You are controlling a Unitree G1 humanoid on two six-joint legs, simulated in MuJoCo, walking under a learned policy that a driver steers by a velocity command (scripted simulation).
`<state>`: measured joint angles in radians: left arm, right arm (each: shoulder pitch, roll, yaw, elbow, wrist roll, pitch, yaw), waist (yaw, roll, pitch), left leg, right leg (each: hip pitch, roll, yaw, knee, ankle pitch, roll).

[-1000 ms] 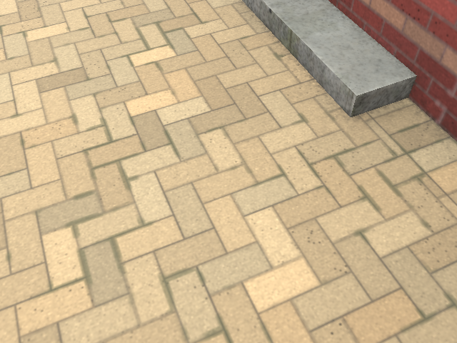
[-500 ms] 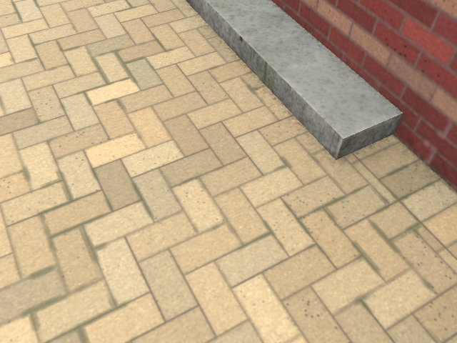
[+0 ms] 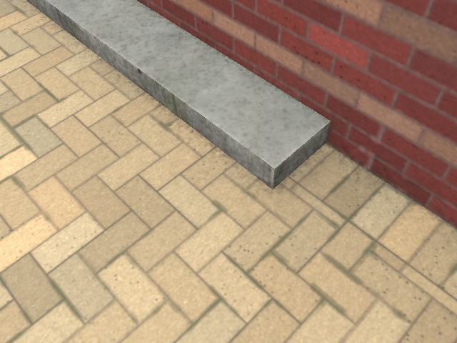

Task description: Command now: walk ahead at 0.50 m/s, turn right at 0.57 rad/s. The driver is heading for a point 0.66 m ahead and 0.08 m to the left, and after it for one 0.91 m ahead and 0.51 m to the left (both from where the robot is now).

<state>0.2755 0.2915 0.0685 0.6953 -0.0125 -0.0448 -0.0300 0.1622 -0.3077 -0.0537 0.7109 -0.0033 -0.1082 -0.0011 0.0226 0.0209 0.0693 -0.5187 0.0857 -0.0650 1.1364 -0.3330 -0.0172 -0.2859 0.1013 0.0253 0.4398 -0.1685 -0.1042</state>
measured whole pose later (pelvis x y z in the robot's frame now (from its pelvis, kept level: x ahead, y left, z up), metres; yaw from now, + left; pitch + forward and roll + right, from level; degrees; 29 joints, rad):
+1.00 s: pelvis +0.52 -0.01 +0.01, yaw +1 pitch +1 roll -1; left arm 0.27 0.29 0.05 0.76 0.02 -0.08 0.00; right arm 0.22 -0.35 -0.05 0.74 0.02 -0.05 0.02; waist 0.03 0.07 0.04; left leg -0.58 0.06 -0.05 1.11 -0.33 -0.01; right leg -0.19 0.00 -0.08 0.34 -0.16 -0.01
